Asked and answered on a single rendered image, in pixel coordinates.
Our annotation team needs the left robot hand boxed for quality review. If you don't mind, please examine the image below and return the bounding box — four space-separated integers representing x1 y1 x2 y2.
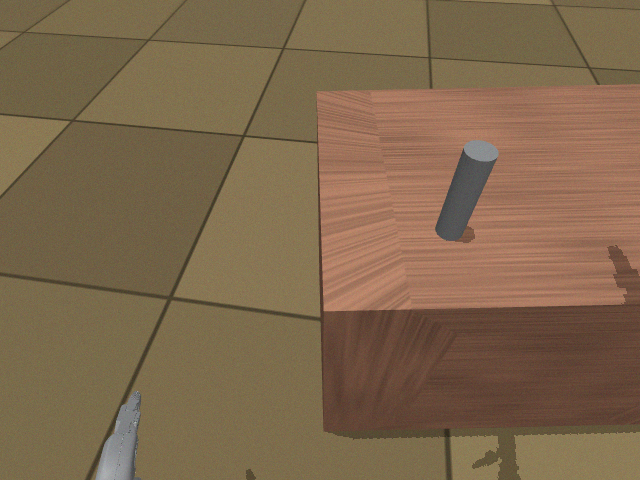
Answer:
95 391 141 480

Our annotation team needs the can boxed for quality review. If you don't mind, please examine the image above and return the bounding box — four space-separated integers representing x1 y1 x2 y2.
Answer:
435 140 499 241

